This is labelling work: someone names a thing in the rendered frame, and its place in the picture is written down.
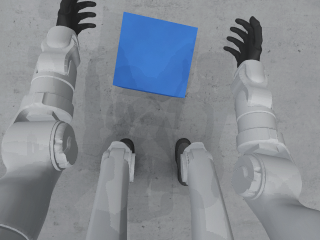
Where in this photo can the robot left hand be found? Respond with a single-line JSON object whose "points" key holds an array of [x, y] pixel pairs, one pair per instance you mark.
{"points": [[68, 15]]}

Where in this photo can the carton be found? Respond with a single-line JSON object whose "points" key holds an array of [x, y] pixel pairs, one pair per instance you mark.
{"points": [[154, 55]]}

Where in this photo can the robot right upper arm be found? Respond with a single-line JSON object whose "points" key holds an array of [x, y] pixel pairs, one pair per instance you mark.
{"points": [[271, 187]]}

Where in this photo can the robot right forearm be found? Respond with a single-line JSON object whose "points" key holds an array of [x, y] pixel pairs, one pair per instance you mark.
{"points": [[255, 116]]}

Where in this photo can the robot right hand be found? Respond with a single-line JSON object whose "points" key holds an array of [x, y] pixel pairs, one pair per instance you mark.
{"points": [[251, 49]]}

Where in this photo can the robot left forearm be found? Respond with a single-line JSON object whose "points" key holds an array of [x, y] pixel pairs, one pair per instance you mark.
{"points": [[53, 82]]}

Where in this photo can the robot left upper arm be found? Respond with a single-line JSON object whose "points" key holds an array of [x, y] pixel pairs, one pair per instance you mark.
{"points": [[35, 154]]}

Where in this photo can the robot left thigh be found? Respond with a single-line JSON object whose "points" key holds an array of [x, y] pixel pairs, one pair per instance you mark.
{"points": [[108, 220]]}

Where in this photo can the left robot foot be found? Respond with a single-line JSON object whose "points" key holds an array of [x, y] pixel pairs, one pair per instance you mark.
{"points": [[129, 143]]}

